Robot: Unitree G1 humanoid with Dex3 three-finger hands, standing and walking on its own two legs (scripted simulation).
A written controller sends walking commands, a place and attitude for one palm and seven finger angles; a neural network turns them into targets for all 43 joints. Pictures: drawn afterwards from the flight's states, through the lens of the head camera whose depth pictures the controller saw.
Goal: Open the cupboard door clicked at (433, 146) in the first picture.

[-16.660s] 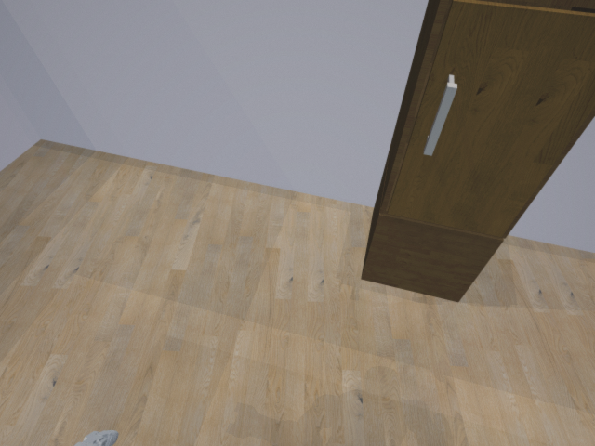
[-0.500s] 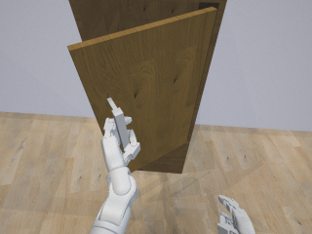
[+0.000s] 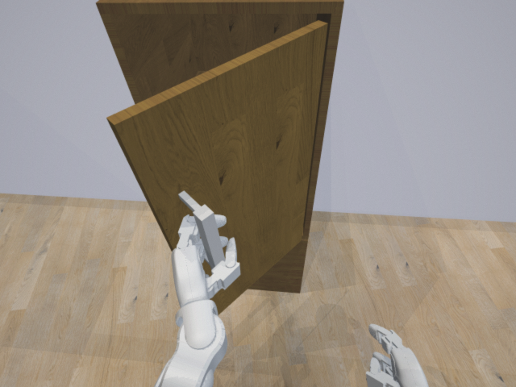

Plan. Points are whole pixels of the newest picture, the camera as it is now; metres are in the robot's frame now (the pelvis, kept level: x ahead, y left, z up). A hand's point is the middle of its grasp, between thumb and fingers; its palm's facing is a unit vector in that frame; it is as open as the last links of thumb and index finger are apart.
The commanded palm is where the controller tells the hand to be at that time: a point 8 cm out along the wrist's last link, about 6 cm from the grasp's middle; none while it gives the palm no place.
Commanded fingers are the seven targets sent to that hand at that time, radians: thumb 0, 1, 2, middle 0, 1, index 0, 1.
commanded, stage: open thumb and fingers to let go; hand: left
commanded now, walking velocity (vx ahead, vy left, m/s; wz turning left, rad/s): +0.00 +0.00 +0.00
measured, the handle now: (204, 238) +0.33 +0.10 +0.07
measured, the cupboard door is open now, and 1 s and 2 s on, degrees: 49 50 50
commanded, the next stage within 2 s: slide the hand sideways off the handle in 0.64 s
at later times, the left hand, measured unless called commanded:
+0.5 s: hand (223, 263) +0.29 +0.06 +0.06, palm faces +0.28 -0.96 -0.02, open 14.1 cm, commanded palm +0.25 +0.11 +0.06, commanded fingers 0.00 -0.50 0.30 -0.19 -0.55 -0.19 -0.55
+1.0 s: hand (217, 290) +0.25 +0.07 +0.06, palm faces -0.18 -0.98 +0.03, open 16.3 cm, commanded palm +0.23 +0.11 +0.06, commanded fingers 0.00 -0.50 0.30 -0.15 -0.30 -0.15 -0.30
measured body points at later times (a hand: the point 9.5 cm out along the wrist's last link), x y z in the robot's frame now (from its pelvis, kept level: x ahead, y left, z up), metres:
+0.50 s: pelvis -0.01 +0.01 +0.00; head +0.01 +0.00 +0.45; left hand +0.27 +0.11 +0.07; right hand +0.15 -0.21 -0.10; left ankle +0.00 +0.16 -0.69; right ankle -0.01 -0.05 -0.69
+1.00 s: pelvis -0.02 +0.04 +0.00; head +0.01 +0.03 +0.44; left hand +0.25 +0.12 +0.06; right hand +0.14 -0.18 -0.09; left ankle +0.00 +0.16 -0.69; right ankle -0.01 -0.05 -0.69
